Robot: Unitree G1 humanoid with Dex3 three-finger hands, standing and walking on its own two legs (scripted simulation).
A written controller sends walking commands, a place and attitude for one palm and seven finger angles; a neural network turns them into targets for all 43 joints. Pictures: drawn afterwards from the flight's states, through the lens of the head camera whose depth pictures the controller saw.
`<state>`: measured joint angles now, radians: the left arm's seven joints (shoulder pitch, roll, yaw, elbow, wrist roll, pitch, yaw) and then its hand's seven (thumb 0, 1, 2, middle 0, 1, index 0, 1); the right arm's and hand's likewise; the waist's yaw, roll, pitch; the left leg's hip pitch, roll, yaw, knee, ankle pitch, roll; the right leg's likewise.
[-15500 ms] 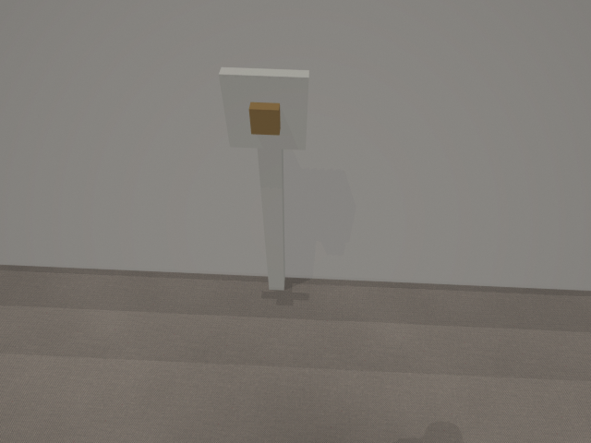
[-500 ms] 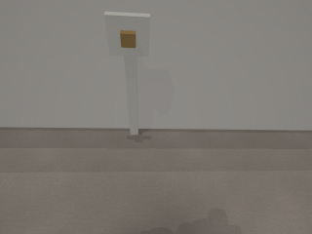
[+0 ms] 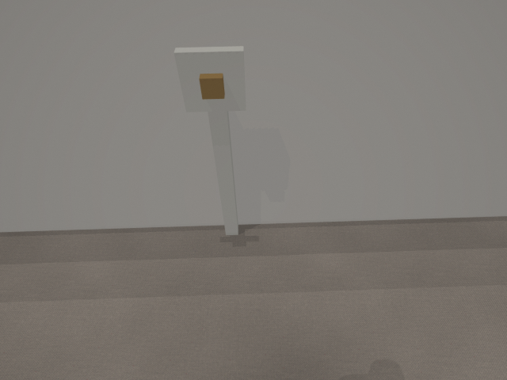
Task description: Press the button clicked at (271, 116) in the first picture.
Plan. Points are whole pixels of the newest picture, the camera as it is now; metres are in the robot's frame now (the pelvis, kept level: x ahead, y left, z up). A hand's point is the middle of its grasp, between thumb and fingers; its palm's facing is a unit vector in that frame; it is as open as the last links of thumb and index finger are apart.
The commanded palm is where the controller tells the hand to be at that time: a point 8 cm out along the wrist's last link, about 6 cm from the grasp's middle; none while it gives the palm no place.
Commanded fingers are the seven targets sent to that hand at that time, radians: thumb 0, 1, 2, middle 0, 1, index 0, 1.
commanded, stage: let the arm hang, fingers relaxed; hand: left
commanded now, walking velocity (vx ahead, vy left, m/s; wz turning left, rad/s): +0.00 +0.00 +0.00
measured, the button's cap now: (212, 85) +0.83 +0.16 +0.04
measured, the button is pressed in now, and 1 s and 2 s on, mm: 0 0 0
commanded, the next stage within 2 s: stand and wait in 0.28 s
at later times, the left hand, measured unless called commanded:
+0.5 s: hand out of the picture +0.01 +0.16 -0.17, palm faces +0.03 -0.98 -0.21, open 7.4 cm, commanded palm none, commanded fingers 0.00 0.90 0.90 -0.20 -0.30 -0.20 -0.30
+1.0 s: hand out of the picture +0.04 +0.16 -0.17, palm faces +0.02 -0.97 -0.24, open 7.4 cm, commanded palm none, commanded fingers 0.00 0.90 0.90 -0.20 -0.30 -0.20 -0.30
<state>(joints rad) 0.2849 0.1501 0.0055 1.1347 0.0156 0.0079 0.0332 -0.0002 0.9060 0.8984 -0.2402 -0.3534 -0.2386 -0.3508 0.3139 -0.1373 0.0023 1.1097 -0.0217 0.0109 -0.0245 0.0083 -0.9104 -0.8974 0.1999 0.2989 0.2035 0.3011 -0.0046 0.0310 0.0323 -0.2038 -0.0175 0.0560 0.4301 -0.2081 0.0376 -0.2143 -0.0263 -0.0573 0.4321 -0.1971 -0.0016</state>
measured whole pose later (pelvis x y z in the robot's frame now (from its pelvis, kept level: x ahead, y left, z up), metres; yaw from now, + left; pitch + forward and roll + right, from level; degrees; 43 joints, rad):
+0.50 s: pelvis +0.02 -0.02 +0.00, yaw +0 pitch -1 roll +0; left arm 0.26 0.14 0.01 1.16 0.01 -0.01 0.03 0.00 0.91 0.90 -0.20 -0.30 -0.20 -0.30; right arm 0.29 -0.15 0.00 1.14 -0.02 0.00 -0.04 0.01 -0.91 -0.90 0.20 0.30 0.20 0.30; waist -0.01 0.02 0.05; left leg -0.16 0.01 0.04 0.40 -0.22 0.01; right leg -0.17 0.00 -0.07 0.40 -0.21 -0.02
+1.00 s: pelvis +0.02 -0.03 +0.00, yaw +0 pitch -1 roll +0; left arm 0.21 0.18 0.01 1.15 0.01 -0.01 0.03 0.00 0.90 0.90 -0.20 -0.30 -0.20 -0.30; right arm 0.23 -0.19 0.00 1.14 -0.02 0.00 -0.03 0.01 -0.91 -0.90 0.20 0.30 0.20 0.30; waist -0.01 0.02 0.06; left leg -0.13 0.02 0.03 0.37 -0.21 -0.01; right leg -0.14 0.02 -0.08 0.36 -0.20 -0.05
